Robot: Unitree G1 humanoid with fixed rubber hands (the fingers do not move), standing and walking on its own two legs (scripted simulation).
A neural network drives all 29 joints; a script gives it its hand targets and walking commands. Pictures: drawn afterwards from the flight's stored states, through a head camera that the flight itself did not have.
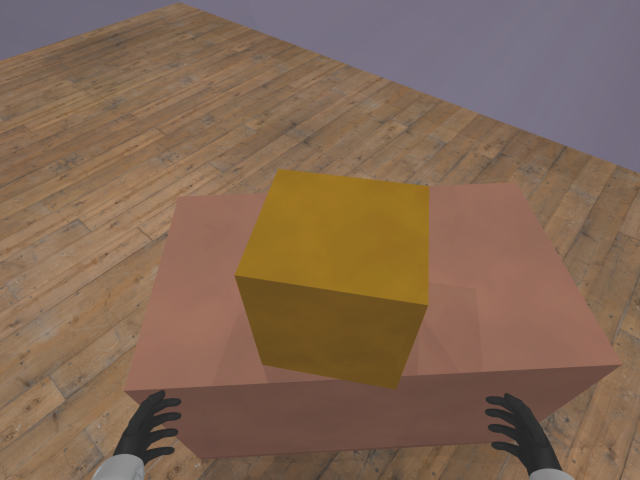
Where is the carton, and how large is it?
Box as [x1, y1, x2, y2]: [235, 169, 428, 389]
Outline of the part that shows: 278,169 235,273 235,278 262,364 395,389 427,306 428,186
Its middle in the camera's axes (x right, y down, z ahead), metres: +0.03 +0.08 +0.66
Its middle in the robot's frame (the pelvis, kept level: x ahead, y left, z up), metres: +0.43 -0.01 -0.08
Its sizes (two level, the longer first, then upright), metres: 0.246 0.219 0.286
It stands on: a pedestal, 0.56 m high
